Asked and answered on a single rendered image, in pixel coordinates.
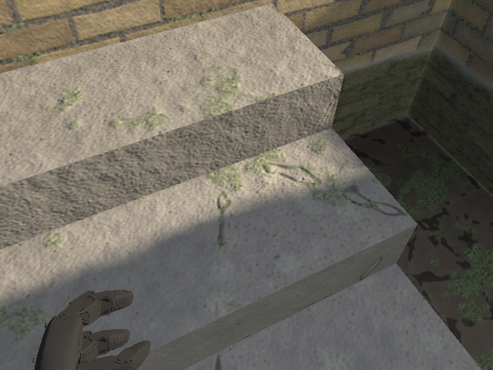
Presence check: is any left robot hand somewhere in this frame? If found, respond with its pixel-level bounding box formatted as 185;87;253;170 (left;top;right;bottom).
32;290;151;370

